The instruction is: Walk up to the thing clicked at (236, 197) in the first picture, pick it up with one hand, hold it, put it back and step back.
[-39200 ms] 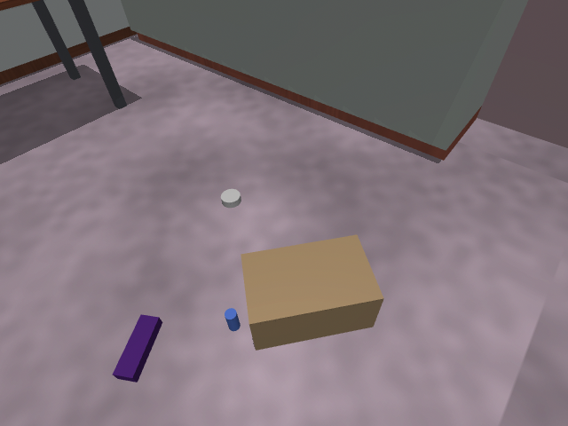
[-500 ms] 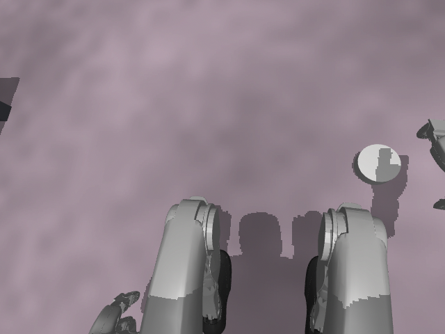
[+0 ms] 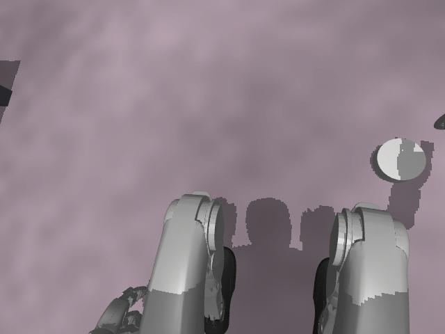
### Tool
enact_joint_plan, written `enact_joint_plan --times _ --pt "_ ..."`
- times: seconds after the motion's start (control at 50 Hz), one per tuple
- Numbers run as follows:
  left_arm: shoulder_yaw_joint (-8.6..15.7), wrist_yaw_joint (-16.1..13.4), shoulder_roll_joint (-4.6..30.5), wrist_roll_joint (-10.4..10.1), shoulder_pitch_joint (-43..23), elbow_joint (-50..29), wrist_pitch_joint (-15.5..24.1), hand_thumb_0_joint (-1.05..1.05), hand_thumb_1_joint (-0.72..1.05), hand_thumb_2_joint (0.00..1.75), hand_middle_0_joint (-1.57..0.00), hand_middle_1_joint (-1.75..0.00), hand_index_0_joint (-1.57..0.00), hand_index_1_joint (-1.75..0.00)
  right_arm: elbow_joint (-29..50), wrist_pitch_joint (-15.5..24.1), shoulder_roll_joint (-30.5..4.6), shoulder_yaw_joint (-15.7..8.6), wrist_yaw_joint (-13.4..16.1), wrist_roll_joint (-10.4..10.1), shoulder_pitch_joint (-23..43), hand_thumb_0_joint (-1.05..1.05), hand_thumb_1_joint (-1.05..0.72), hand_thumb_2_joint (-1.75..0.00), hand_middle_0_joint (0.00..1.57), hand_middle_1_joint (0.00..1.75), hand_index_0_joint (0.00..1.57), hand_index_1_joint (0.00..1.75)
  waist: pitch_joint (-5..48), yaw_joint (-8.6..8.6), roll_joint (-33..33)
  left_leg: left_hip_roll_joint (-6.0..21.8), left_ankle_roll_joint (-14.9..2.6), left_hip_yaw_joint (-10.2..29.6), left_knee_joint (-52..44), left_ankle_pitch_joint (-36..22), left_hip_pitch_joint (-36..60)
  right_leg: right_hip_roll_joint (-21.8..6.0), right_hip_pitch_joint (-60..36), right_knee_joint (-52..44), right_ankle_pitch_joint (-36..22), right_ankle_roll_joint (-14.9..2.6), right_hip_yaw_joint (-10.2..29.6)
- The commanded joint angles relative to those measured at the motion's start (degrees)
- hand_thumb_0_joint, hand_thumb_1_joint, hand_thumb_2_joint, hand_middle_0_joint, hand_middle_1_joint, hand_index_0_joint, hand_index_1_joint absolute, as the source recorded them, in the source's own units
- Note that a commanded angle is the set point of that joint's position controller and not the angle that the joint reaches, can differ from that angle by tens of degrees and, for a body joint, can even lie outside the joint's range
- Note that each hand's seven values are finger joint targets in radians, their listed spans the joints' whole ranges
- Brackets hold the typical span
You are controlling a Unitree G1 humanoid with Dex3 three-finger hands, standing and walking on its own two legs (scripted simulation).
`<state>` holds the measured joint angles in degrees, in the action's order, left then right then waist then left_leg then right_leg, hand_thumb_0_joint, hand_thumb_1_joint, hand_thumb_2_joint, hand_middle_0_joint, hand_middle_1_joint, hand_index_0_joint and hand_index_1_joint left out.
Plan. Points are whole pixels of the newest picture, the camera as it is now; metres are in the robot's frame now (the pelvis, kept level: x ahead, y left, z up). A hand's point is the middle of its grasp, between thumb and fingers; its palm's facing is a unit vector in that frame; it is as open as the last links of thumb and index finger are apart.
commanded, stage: rise first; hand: right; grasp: from above
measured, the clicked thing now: (397, 161) +0.44 -0.31 -0.31
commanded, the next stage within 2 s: approach in 0.46 s
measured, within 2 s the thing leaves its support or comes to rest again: neither
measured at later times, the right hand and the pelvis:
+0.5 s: hand out of the picture +0.40 -0.35 -0.18, palm faces -0.44 +0.11 -0.89, open 14.2 cm; pelvis +0.00 +0.00 -0.01, yaw +1 degrees
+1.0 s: hand (409, 139) +0.46 -0.29 -0.19, palm faces -0.39 +0.08 -0.92, open 14.0 cm; pelvis +0.00 +0.00 -0.01, yaw +2 degrees
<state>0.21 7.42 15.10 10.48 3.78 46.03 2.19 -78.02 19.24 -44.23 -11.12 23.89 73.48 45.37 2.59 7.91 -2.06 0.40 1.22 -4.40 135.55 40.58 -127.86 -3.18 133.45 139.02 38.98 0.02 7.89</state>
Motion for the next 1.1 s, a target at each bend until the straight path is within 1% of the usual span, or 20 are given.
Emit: enact_joint_plan --times 0.0,0.08,0.1,0.2,0.24,0.28,0.32,0.38,0.44,0.52,0.54,0.58,0.66,0.7,0.72,0.84,0.9,0.94,1.02,1.08 --pt "4.0 -0.7 13.9 0.0 10.7 -1.3 -0.1 0.00 0.90 0.90 -0.20 -0.30 -0.20 -0.30 7.3 -0.4 -17.3 -3.1 2.6 -1.3 13.1 0.00 0.57 -1.02 0.06 1.03 0.06 1.04 37.5 -0.47 14.2 -2.2 -2.87 -4.1 -13.9 -11.6 15.1 2.1 -31.2 -13.7 -10.0 -1.72 -5.3" --pt "3.9 -0.7 14.0 0.0 10.5 -1.4 -0.2 0.00 0.90 0.90 -0.20 -0.30 -0.20 -0.30 8.4 -0.5 -18.0 -3.1 2.7 -1.3 12.9 0.00 0.56 -1.01 0.06 1.04 0.06 1.04 38.5 -0.73 15.4 -2.3 -2.68 -3.7 -14.1 -13.2 16.3 2.1 -31.3 -12.9 -11.1 -1.77 -5.7" --pt "4.1 -0.6 14.2 0.0 10.9 -1.4 -0.3 0.00 0.90 0.90 -0.20 -0.30 -0.20 -0.30 8.5 -0.4 -18.2 -3.8 2.9 -1.5 13.3 0.00 0.56 -1.01 0.06 1.03 0.06 1.03 38.8 -0.18 14.6 -2.3 -2.61 -3.9 -13.8 -13.1 16.2 2.0 -30.8 -12.8 -11.0 -1.79 -5.5" --pt "3.6 -0.4 14.1 0.3 11.3 -1.1 -0.4 0.00 0.90 0.90 -0.20 -0.30 -0.20 -0.30 6.7 -0.4 -16.8 -2.6 3.0 -1.1 12.5 0.00 0.57 -1.03 0.06 1.01 0.05 1.02 38.0 0.19 15.6 -2.5 -2.74 -4.4 -12.7 -14.2 15.2 2.0 -32.2 -12.5 -12.4 -1.63 -4.9" --pt "3.5 -0.3 14.6 0.4 11.8 -1.1 -0.3 0.00 0.90 0.90 -0.20 -0.30 -0.20 -0.30 6.3 -0.5 -17.5 -3.5 3.2 -1.2 13.0 0.00 0.57 -1.03 0.06 1.01 0.05 1.02 37.6 0.65 15.0 -2.4 -2.56 -4.7 -12.6 -14.3 14.9 1.9 -32.3 -12.5 -12.7 -1.66 -4.6" --pt "3.5 -0.3 14.6 0.2 11.1 -1.2 -0.2 0.00 0.90 0.90 -0.20 -0.30 -0.20 -0.30 6.3 -0.3 -17.3 -2.8 3.3 -1.5 13.8 0.00 0.58 -1.03 0.06 1.01 0.05 1.02 36.4 0.55 16.6 -2.4 -2.63 -4.6 -12.7 -12.6 14.1 1.9 -31.1 -12.8 -10.7 -1.62 -4.9" --pt "3.2 -0.3 14.9 0.2 10.8 -1.5 -0.2 0.00 0.90 0.90 -0.20 -0.30 -0.20 -0.30 5.6 -0.3 -18.5 -3.4 3.5 -1.0 13.9 0.00 0.56 -1.02 0.06 1.02 0.05 1.02 36.3 0.59 16.4 -2.4 -2.74 -5.0 -12.5 -11.5 13.4 1.9 -30.9 -13.0 -9.5 -1.55 -4.5" --pt "2.9 -0.1 14.8 0.5 11.1 -1.5 -0.1 0.00 0.90 0.90 -0.20 -0.30 -0.20 -0.30 4.1 -0.1 -18.0 -2.9 3.7 -0.6 14.3 0.00 0.57 -1.03 0.06 1.01 0.05 1.02 34.9 1.63 15.0 -2.5 -2.72 -5.2 -12.7 -10.7 13.2 2.1 -29.8 -12.8 -8.6 -1.71 -4.3" --pt "2.7 -0.1 15.2 0.6 10.9 -1.3 0.1 0.00 0.90 0.90 -0.20 -0.30 -0.20 -0.30 4.3 0.1 -18.7 -3.4 4.0 -0.7 14.3 0.00 0.58 -1.03 0.06 1.01 0.05 1.02 36.0 1.04 16.8 -2.4 -2.52 -5.3 -12.1 -11.3 13.0 2.0 -31.3 -12.9 -9.5 -1.51 -4.2" --pt "2.3 0.1 15.1 0.7 11.1 -1.2 0.4 0.00 0.90 0.90 -0.20 -0.30 -0.20 -0.30 3.3 0.0 -19.2 -3.5 4.5 -0.3 15.0 0.00 0.58 -1.04 0.06 1.00 0.05 1.02 35.0 1.71 16.5 -2.5 -2.60 -5.3 -12.0 -11.4 12.9 2.1 -30.3 -12.3 -9.3 -1.56 -4.3" --pt "2.3 0.1 15.2 0.9 10.9 -1.2 0.4 0.00 0.90 0.90 -0.20 -0.30 -0.20 -0.30 3.9 0.2 -19.4 -3.4 4.6 -0.3 15.5 0.00 0.61 -1.12 0.09 0.97 0.03 1.03 35.6 1.86 17.1 -2.5 -2.53 -5.2 -12.0 -11.6 13.3 2.0 -30.5 -12.0 -9.5 -1.56 -4.4" --pt "2.0 0.2 14.9 0.9 11.1 -1.2 0.6 0.00 0.89 0.89 -0.20 -0.30 -0.20 -0.30 2.4 0.1 -17.8 -1.7 4.6 -0.2 16.4 0.00 0.54 -0.99 0.05 1.01 0.05 1.01 34.5 3.01 15.6 -2.7 -2.57 -5.1 -12.6 -11.9 13.4 2.0 -28.7 -11.3 -9.1 -1.70 -4.5" --pt "2.0 0.3 15.2 1.1 11.8 -0.5 1.2 0.00 0.89 0.89 -0.20 -0.30 -0.20 -0.30 3.3 0.0 -14.7 1.0 5.2 -0.3 19.0 0.00 0.53 -0.98 0.05 1.03 0.06 1.02 35.8 4.34 17.6 -2.8 -2.30 -5.6 -12.3 -12.5 12.5 1.9 -31.0 -11.3 -9.7 -1.48 -4.0" --pt "1.8 0.4 15.3 1.2 12.6 -0.5 1.6 0.00 0.89 0.89 -0.20 -0.30 -0.20 -0.30 3.3 -0.3 -12.7 3.3 5.6 0.2 21.9 0.00 0.51 -0.96 0.05 1.04 0.07 1.02 35.3 6.24 18.1 -2.9 -2.43 -5.8 -12.4 -12.7 11.9 1.7 -31.2 -11.0 -9.4 -1.34 -3.8" --pt "1.7 0.5 15.4 1.2 12.7 -0.4 1.7 0.00 0.89 0.89 -0.20 -0.30 -0.20 -0.30 2.4 -0.5 -12.3 3.5 6.1 0.3 22.5 0.00 0.51 -0.96 0.05 1.05 0.07 1.02 35.0 6.63 17.7 -3.0 -2.46 -5.9 -12.7 -12.2 12.0 1.8 -30.0 -11.2 -8.8 -1.36 -3.7" --pt "0.8 0.4 15.7 0.9 12.7 -1.4 2.4 0.00 0.89 0.89 -0.20 -0.30 -0.20 -0.30 0.6 -5.2 -16.2 0.1 9.6 1.2 23.7 0.00 0.51 -0.97 0.05 1.05 0.08 1.02 36.8 5.23 20.1 -2.9 -2.82 -5.7 -11.9 -13.0 12.6 1.6 -30.8 -11.9 -9.3 -1.17 -4.5" --pt "-0.2 0.6 15.7 0.8 12.6 -1.9 2.6 0.00 0.89 0.89 -0.20 -0.30 -0.20 -0.30 -3.3 -8.1 -16.2 -0.4 9.5 1.1 23.4 0.00 0.51 -0.96 0.05 1.06 0.08 1.03 35.5 5.72 19.5 -2.9 -2.70 -5.8 -12.1 -14.2 13.3 1.6 -29.4 -11.6 -9.9 -1.46 -4.9" --pt "-0.9 0.8 16.0 0.7 12.8 -2.5 2.8 0.00 0.90 0.89 -0.20 -0.30 -0.20 -0.30 -5.1 -9.7 -16.9 -0.3 8.7 0.5 22.1 0.00 0.51 -0.96 0.05 1.06 0.08 1.03 34.9 5.69 18.3 -2.9 -2.72 -5.7 -12.0 -14.8 14.3 1.7 -28.2 -11.3 -10.2 -1.79 -4.8" --pt "-1.2 1.3 15.8 0.2 12.7 -3.1 3.0 0.00 0.90 0.89 -0.20 -0.30 -0.20 -0.30 -4.1 -10.9 -19.4 -1.7 5.6 -1.8 16.7 0.00 0.50 -0.93 0.05 1.08 0.09 1.03 35.3 3.85 16.0 -3.1 -2.49 -4.7 -12.2 -15.9 18.9 2.1 -25.3 -10.9 -10.9 -2.40 -5.6" --pt "-0.8 1.6 15.0 -0.3 11.6 -3.9 2.6 0.00 0.90 0.89 -0.20 -0.30 -0.20 -0.30 -2.2 -9.9 -18.5 -1.8 2.7 -4.3 12.1 0.00 0.50 -0.94 0.05 1.08 0.09 1.04 36.2 2.53 13.9 -3.3 -2.18 -4.2 -13.0 -15.4 22.0 2.1 -23.5 -11.0 -10.3 -2.63 -5.7"
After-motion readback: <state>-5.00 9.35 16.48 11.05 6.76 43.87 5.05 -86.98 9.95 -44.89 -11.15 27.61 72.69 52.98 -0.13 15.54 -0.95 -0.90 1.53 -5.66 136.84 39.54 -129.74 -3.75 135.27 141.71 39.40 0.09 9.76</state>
